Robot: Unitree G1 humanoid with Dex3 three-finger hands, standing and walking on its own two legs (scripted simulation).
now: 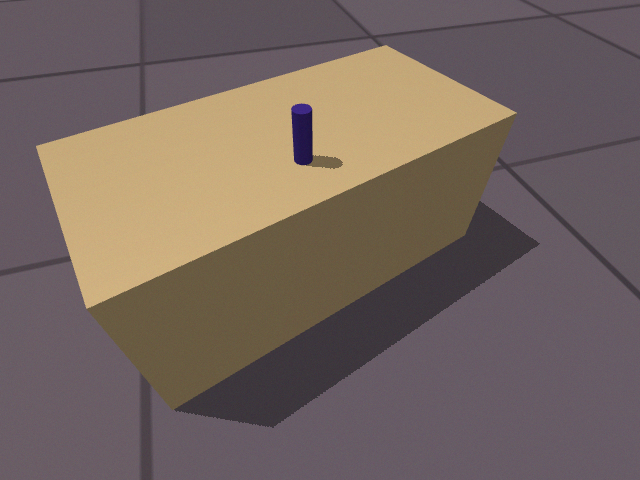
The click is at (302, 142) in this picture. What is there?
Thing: squat round
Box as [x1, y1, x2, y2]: [291, 104, 312, 164]
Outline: 296,104 291,108 294,160 296,163 299,164 307,164 312,160 311,107 307,104
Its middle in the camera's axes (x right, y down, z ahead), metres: -0.05 -0.28 +1.02
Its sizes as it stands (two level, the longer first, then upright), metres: 0.053 0.053 0.157
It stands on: a support 0.60 m high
